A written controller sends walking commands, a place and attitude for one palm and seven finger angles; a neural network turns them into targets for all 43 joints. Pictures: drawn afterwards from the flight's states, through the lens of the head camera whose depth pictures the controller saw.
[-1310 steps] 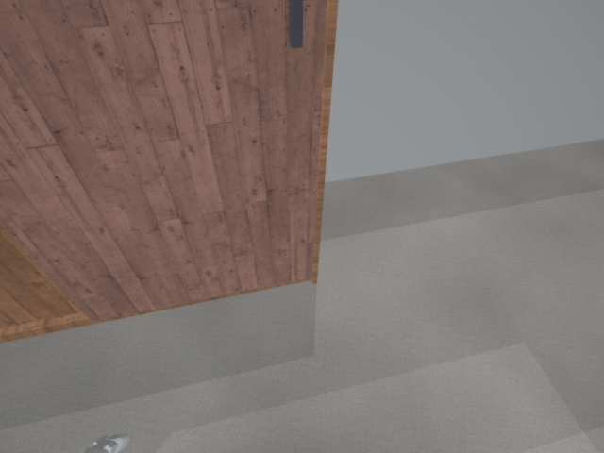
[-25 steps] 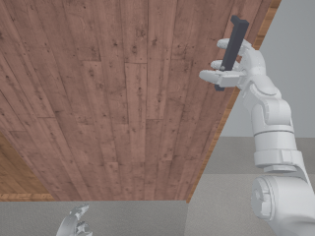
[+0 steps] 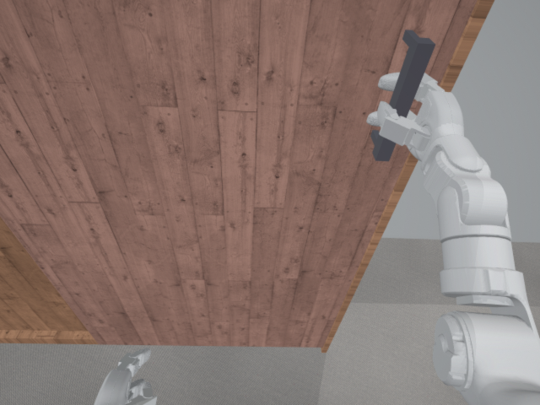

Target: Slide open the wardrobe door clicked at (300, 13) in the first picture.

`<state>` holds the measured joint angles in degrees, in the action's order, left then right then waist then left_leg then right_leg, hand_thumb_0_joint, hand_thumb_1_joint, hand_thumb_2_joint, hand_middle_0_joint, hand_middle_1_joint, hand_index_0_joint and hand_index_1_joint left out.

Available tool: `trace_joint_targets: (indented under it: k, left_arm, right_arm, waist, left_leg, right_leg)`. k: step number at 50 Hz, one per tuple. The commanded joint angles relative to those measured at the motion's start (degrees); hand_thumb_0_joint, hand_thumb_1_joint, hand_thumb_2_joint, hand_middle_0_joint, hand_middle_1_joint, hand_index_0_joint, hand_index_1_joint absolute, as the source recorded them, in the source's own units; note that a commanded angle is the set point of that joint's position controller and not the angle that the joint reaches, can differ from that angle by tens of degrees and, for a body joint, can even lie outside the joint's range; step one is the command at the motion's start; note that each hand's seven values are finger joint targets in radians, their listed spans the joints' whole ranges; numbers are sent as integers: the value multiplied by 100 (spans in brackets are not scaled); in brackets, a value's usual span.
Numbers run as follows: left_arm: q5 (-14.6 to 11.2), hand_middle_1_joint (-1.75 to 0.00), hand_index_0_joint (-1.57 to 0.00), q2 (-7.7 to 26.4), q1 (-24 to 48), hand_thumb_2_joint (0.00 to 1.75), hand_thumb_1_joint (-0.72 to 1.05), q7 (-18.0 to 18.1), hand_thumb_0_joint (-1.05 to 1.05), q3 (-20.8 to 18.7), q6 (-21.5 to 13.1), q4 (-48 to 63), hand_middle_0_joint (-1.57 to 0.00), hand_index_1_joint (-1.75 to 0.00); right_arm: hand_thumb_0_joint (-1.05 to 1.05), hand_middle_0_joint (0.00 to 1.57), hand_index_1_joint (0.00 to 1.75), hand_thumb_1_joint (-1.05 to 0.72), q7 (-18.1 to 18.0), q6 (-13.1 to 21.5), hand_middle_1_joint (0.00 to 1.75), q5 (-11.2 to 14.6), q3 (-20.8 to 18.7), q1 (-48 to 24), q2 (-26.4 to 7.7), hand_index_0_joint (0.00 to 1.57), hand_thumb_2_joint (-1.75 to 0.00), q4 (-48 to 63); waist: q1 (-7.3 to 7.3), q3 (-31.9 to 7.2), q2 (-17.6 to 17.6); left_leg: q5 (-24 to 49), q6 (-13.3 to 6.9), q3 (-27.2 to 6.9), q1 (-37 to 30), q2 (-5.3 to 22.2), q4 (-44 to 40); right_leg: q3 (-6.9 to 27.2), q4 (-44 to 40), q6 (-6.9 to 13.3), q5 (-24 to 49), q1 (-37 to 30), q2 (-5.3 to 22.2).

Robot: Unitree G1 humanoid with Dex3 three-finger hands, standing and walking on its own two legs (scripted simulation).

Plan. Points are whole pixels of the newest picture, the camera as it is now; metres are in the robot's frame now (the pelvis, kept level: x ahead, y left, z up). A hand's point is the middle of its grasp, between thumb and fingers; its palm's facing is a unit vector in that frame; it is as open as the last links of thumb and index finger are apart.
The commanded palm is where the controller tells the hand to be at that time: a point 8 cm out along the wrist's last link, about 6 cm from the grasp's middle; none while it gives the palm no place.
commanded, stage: grip the handle and tug to test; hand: right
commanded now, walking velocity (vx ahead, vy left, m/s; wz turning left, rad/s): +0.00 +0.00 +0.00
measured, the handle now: (394, 99) +0.48 -0.12 +0.26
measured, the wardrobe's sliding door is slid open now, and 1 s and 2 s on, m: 0.00 0.00 0.05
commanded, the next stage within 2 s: tug the door sideways, standing still in 0.60 s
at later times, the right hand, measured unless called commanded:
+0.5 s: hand (387, 124) +0.42 -0.10 +0.26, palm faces -0.06 +1.00 +0.00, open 5.8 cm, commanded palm +0.37 -0.16 +0.26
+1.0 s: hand (385, 124) +0.42 -0.10 +0.26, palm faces -0.01 +1.00 -0.02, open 5.8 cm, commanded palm +0.39 -0.12 +0.26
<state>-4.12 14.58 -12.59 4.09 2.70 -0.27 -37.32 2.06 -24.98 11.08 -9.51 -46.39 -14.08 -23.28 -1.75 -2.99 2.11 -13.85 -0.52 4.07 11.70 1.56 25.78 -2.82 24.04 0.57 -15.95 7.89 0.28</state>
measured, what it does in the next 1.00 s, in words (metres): stands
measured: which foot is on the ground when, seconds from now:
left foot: down 0.00-1.00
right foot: down 0.00-1.00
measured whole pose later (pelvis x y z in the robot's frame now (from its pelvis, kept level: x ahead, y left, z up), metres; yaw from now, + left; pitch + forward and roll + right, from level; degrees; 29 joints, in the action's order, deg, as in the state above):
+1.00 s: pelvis +0.03 +0.00 +0.00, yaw -2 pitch +2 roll +0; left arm -3.6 14.2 -7.0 2.2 2.0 1.7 -36.8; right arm -1.9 -34.9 10.3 -6.5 -39.5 -9.0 -2.2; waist 1.7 -3.5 3.0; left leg -17.5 -0.6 5.7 12.1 1.8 28.9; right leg 1.4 27.6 0.5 -18.9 9.3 -0.3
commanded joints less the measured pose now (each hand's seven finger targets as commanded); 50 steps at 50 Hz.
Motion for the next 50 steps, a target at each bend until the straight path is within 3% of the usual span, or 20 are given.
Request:
trace_joint_targets:
  k: [1,6,9,12,15,19,20,23,28,30,33,34,35,37,40,42,46,50]
  left_arm:
    - [-13,-30,-20,605,716,90,90,11,0,-223,-320,851,-20,-30]
    - [-6,-30,-20,580,754,90,90,-9,0,-214,-304,843,-20,-30]
    - [4,-30,-20,592,720,90,90,-11,0,-219,-279,826,-20,-30]
    - [12,-30,-20,555,817,90,90,-30,0,-201,-263,901,-20,-30]
    - [31,-30,-20,596,854,90,90,-38,0,-211,-215,956,-20,-30]
    - [12,-30,-20,541,991,90,90,-71,0,-190,-180,1102,-20,-30]
    - [13,-30,-20,576,1014,90,90,-76,0,-193,-152,1129,-20,-30]
    - [-2,-30,-20,566,1066,90,90,-77,0,-189,-97,1198,-20,-30]
    - [-21,-30,-20,554,1195,90,90,-129,0,-192,-30,1370,-20,-30]
    - [-32,-30,-20,536,1228,90,90,-165,0,-208,-31,1437,-20,-30]
    - [-32,-30,-20,531,1266,90,90,-209,0,-216,-26,1426,-20,-30]
    - [-36,-30,-20,519,1298,90,90,-223,0,-212,-30,1434,-20,-30]
    - [-28,-30,-20,539,1317,90,90,-222,0,-228,-44,1460,-20,-30]
    - [-38,-30,-20,504,1311,90,90,-217,0,-212,-84,1327,-20,-30]
    - [-13,-30,-20,589,1182,90,90,-145,0,-227,-117,1022,-20,-30]
    - [-16,-30,-20,518,1170,90,90,-140,0,-227,-145,992,-20,-30]
    - [14,-30,-20,461,1123,90,90,-169,0,-258,-128,918,-20,-30]
    - [62,-30,-20,426,1114,90,90,-207,0,-246,-113,861,-20,-30]
  right_arm:
    - [0,45,140,-90,37,420,140,61,-69,-3020,-781,45,-90,1519]
    - [0,45,140,-90,-4,394,140,41,101,-3039,-578,45,-90,1584]
    - [0,45,140,-90,-23,366,140,34,-66,-3066,-758,45,-90,1586]
    - [0,45,140,-90,11,370,140,45,86,-2835,-553,45,-90,1806]
    - [0,45,140,-90,21,347,140,73,-316,-2313,-919,45,-90,1925]
    - [0,45,140,-90,100,291,140,120,-270,-1961,-790,45,-90,2407]
    - [0,45,140,-90,103,262,140,123,-408,-1635,-936,45,-90,2411]
    - [0,45,140,-90,136,125,140,146,-560,-1373,-1068,45,-90,2679]
    - [0,45,140,-90,204,-85,140,171,-796,-615,-1256,45,-90,3410]
    - [0,45,140,-90,217,-138,140,177,-675,-431,-1128,45,-90,3833]
    - [0,45,140,-90,198,-292,140,210,-681,-255,-1112,45,-90,4132]
    - [0,45,140,-90,213,-337,140,214,-529,-266,-952,45,-90,4249]
    - [0,45,140,-90,196,-345,140,238,-622,-198,-1032,45,-90,4425]
    - [0,45,140,-90,170,-436,140,240,-109,-864,-590,45,-90,4285]
    - [0,45,140,-90,-1,-588,140,201,-15,-1830,-595,45,-90,3588]
    - [0,45,140,-90,-71,-670,140,181,247,-1913,-190,45,-90,3449]
    - [0,45,140,-90,-158,-611,140,89,618,-2222,174,45,-90,3509]
    - [0,45,140,-90,-130,-386,140,63,992,-2448,539,45,-90,3333]
  waist:
    - [31,-1754,-355]
    - [23,-1732,-251]
    - [41,-1857,-345]
    - [71,-1908,-285]
    - [197,-1980,-449]
    - [233,-1959,-445]
    - [296,-1946,-469]
    - [306,-1930,-593]
    - [436,-2088,-452]
    - [455,-2186,-254]
    - [436,-2157,-243]
    - [407,-2136,-221]
    - [435,-2237,-158]
    - [245,-2070,-200]
    - [48,-1727,-423]
    - [20,-1795,-280]
    - [-29,-2179,-17]
    - [-77,-2285,-199]
  left_leg:
    - [2068,-166,-152,-609,36,-101]
    - [2116,-172,-149,-538,35,-74]
    - [2211,-171,-157,-645,32,-56]
    - [2344,-175,-136,-707,41,-10]
    - [2580,-174,-142,-944,39,11]
    - [2803,-163,-132,-1049,47,53]
    - [2822,-163,-131,-1117,48,60]
    - [3043,-137,-140,-1228,50,73]
    - [3517,-127,-146,-1470,78,202]
    - [3643,-128,-146,-1463,74,275]
    - [3654,-113,-130,-1343,59,284]
    - [3669,-111,-127,-1283,48,298]
    - [3694,-113,-140,-1341,54,314]
    - [3591,-93,-110,-1047,27,288]
    - [3241,-98,-109,-707,-18,169]
    - [3262,-106,-75,-613,-21,251]
    - [3764,-103,-27,-714,3,449]
    - [3592,-119,7,-626,4,501]
  right_leg:
    - [385,-85,176,2140,-614,87]
    - [399,-38,170,2235,-668,77]
    - [388,-26,170,2243,-648,61]
    - [392,-15,163,2421,-704,64]
    - [375,-8,184,2587,-636,66]
    - [339,5,184,2706,-614,58]
    - [349,2,185,2744,-555,68]
    - [291,6,198,2784,-484,56]
    - [263,60,190,3222,-432,47]
    - [294,143,175,3649,-543,76]
    - [302,206,161,3753,-592,96]
    - [304,235,163,3800,-617,90]
    - [334,259,153,3903,-667,97]
    - [346,329,157,3846,-740,90]
    - [388,352,177,3341,-680,64]
    - [387,434,179,3446,-728,26]
    - [402,601,187,4061,-892,-31]
    - [513,614,179,4041,-989,-5]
